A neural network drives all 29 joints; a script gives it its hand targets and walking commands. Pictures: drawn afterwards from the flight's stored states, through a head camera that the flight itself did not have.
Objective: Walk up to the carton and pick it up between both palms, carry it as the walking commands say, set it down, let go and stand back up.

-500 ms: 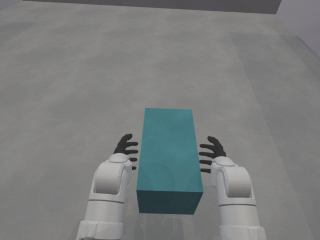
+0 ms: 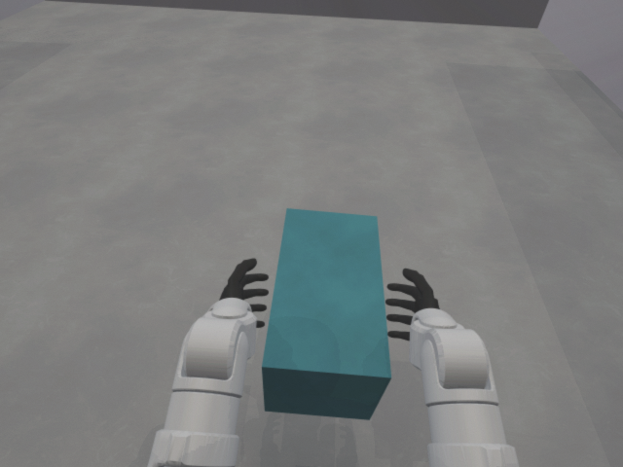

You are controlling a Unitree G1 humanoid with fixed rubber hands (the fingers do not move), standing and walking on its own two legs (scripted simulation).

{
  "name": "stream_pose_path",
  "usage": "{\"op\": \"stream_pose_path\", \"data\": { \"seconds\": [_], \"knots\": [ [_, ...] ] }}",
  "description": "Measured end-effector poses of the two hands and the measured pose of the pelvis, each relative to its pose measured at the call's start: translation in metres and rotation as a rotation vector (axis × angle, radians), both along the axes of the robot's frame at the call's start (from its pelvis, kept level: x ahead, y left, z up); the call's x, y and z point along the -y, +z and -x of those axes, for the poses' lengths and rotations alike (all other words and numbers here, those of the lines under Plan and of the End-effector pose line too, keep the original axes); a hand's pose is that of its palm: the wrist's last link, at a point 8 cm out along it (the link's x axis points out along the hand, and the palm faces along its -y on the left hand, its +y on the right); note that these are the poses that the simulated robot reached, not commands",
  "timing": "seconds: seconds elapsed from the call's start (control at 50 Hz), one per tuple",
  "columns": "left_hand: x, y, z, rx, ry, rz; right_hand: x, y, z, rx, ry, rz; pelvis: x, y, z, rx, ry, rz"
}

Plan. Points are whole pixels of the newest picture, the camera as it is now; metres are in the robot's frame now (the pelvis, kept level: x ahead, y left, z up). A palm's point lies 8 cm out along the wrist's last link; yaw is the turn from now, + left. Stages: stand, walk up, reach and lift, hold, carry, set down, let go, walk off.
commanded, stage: carry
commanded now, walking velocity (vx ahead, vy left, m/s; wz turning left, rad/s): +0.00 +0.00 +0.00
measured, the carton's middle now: (325, 306) +0.38 +0.01 -0.03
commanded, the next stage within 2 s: none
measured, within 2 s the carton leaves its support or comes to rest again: neither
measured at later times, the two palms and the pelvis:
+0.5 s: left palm (237, 312) +0.30 +0.12 +0.06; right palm (428, 325) +0.30 -0.12 +0.06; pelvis +0.00 +0.00 +0.00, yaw +0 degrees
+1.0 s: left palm (237, 312) +0.30 +0.12 +0.06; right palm (428, 325) +0.30 -0.12 +0.06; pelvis +0.00 +0.00 +0.00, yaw +0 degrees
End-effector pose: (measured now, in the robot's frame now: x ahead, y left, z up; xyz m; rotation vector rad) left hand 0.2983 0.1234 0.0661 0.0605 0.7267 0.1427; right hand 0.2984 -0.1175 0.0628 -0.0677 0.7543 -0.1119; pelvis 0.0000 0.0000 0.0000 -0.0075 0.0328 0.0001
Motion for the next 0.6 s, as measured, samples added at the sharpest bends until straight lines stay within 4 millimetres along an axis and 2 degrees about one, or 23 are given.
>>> {"op": "stream_pose_path", "data": {
  "seconds": [0.6],
  "knots": [
    [0.0053,-0.0014,-0.0021,0.018,-0.006,0.004,0.0060,-0.0021,-0.0007,0.013,-0.004,-0.004,0.0044,-0.0003,-0.0011,0.002,0.004,0.001]
  ]
}}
